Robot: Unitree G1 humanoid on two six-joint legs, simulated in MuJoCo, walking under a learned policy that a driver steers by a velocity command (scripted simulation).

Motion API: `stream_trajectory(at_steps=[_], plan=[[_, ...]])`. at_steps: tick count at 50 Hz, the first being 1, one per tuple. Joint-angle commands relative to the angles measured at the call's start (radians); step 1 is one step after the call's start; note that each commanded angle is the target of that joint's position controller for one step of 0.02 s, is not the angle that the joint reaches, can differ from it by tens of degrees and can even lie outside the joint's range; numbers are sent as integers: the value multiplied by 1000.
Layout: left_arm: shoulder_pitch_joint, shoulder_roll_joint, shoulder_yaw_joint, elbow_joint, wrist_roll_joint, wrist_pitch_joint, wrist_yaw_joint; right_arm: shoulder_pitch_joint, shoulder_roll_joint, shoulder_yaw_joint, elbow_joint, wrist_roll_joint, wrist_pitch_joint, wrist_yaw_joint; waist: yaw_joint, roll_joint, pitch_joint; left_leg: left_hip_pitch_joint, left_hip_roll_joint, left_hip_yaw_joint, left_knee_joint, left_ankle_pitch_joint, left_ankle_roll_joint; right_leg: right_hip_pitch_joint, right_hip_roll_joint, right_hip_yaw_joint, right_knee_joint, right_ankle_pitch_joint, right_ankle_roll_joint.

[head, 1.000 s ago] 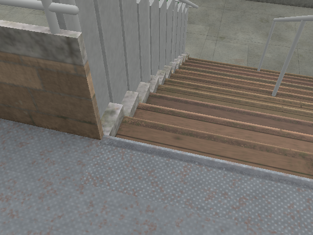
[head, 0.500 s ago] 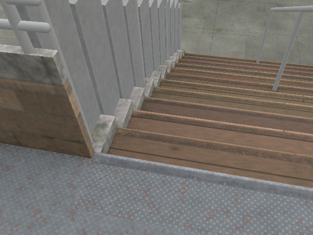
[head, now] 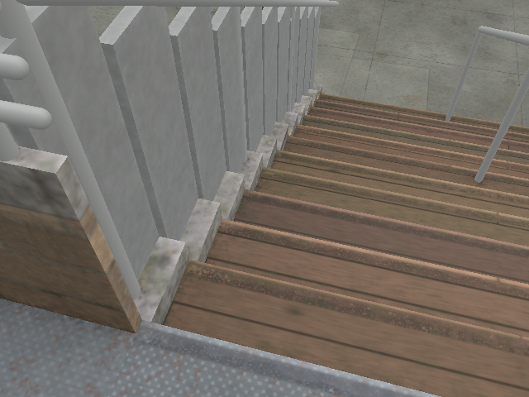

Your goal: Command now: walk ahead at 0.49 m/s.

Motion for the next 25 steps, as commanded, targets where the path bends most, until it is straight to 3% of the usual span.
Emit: stream_trajectory(at_steps=[1,2,3,5,7,9,12,14,17,18,20,21,22,23,24,25], plan=[[-42,145,35,-101,11,-12,-5,176,-107,-38,29,30,-5,-2,-64,12,-33,389,402,-623,-414,-252,192,-528,-83,64,317,122,-21],[-64,138,38,-102,8,-5,-7,150,-79,-28,35,12,-16,0,-30,-39,7,295,359,-531,-433,-127,152,-473,-115,68,248,153,-14],[-68,120,33,-104,20,8,-14,157,-75,-25,47,7,-32,-3,-5,-47,2,236,331,-462,-450,-48,131,-411,-135,66,182,163,-2],[-56,66,23,-102,31,33,-26,237,-53,-17,89,14,-56,3,16,1,-12,212,306,-374,-456,112,116,-376,-142,41,114,161,21],[-128,58,18,-125,35,47,-34,285,-50,-13,113,26,-60,-1,18,21,7,211,288,-319,-492,88,107,-451,-176,22,37,237,28],[-252,84,22,-168,24,46,-33,299,-109,-23,118,25,-54,-7,-9,30,45,234,258,-279,-521,134,74,-541,-199,-10,-68,349,40],[-385,78,15,-211,13,38,-36,366,-81,-10,140,28,-46,-12,-49,50,32,284,224,-214,-506,261,27,-552,-183,-50,-248,471,57],[-486,71,14,-241,15,31,-44,413,-61,3,149,29,-39,-24,-83,52,37,334,218,-197,-499,328,-3,-549,-155,-58,-368,563,52],[-505,44,-2,-246,9,34,-40,410,-88,4,158,10,-33,-32,-76,116,-1,323,193,-135,-441,514,-25,-402,-97,-87,-427,557,65],[-520,51,-2,-256,12,36,-36,428,-73,9,168,9,-29,-34,-79,108,0,355,213,-144,-424,548,-16,-402,-90,-84,-430,516,61],[-527,78,2,-267,9,37,-30,422,-88,9,179,4,-25,-37,-69,108,14,436,253,-154,-377,617,7,-411,-86,-83,-457,405,42],[-489,87,5,-255,15,34,-21,405,-118,0,179,-1,-27,-40,-50,107,6,469,270,-156,-323,717,14,-382,-77,-78,-468,338,27],[-404,98,12,-229,11,29,-20,383,-124,-1,181,-6,-24,-53,-15,107,-32,510,273,-158,-228,817,12,-318,-57,-58,-510,268,8],[-262,123,28,-183,9,20,-17,375,-138,-5,181,-8,-19,-58,35,82,-96,519,266,-159,-83,837,7,-196,-31,-61,-566,263,-14],[-114,145,40,-140,17,2,-13,356,-119,3,174,5,-9,-63,103,39,-163,419,245,-136,122,707,-10,2,-67,-23,-640,310,-47],[32,229,61,-117,36,-8,-3,376,-83,11,138,8,-7,-67,116,-100,-298,222,177,-70,441,255,-34,240,-314,241,-614,425,-106]])
Velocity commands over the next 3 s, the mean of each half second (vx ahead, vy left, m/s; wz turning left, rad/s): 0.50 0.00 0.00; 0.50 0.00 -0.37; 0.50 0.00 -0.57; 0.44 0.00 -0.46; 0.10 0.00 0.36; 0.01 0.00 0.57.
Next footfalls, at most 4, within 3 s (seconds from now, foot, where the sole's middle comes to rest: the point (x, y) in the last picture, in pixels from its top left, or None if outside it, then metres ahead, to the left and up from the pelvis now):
0.48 right None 0.40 -0.11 -0.75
1.24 left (275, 315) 0.75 0.02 -0.92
1.84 right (363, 281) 0.97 -0.29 -1.09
2.56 left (326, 237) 1.27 -0.19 -1.26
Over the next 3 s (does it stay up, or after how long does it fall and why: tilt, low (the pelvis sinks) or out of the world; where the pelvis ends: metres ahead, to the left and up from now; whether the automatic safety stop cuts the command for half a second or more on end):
stays up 1.14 -0.21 -0.51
